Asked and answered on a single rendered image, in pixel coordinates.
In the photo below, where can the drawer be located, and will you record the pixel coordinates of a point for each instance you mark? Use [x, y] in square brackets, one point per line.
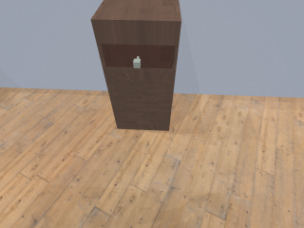
[152, 56]

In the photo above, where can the handle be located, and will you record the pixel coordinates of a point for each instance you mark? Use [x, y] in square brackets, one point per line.
[137, 62]

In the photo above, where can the cabinet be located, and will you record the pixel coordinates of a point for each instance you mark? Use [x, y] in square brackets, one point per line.
[141, 98]

